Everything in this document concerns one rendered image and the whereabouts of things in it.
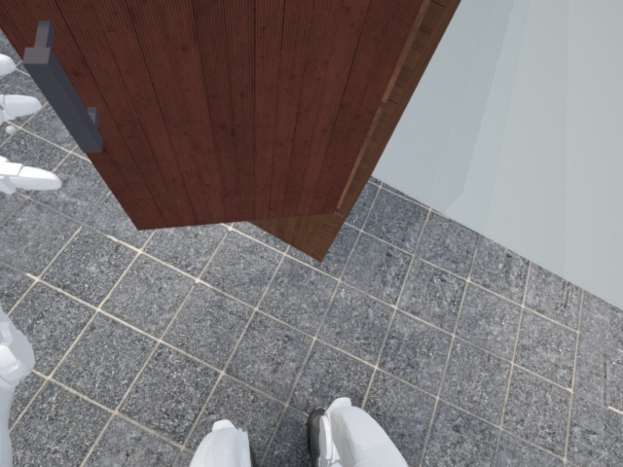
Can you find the left robot upper arm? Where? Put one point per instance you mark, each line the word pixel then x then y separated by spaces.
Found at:
pixel 16 361

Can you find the robot left thigh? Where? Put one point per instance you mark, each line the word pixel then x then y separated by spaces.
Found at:
pixel 226 447

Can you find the right robot shin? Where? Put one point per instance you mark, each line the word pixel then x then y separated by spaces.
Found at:
pixel 340 402

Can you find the left robot hand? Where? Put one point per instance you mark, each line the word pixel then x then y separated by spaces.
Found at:
pixel 15 175

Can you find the handle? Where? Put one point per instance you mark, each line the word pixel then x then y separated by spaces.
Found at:
pixel 45 70

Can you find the cupboard door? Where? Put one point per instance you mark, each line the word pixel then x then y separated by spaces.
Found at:
pixel 222 111

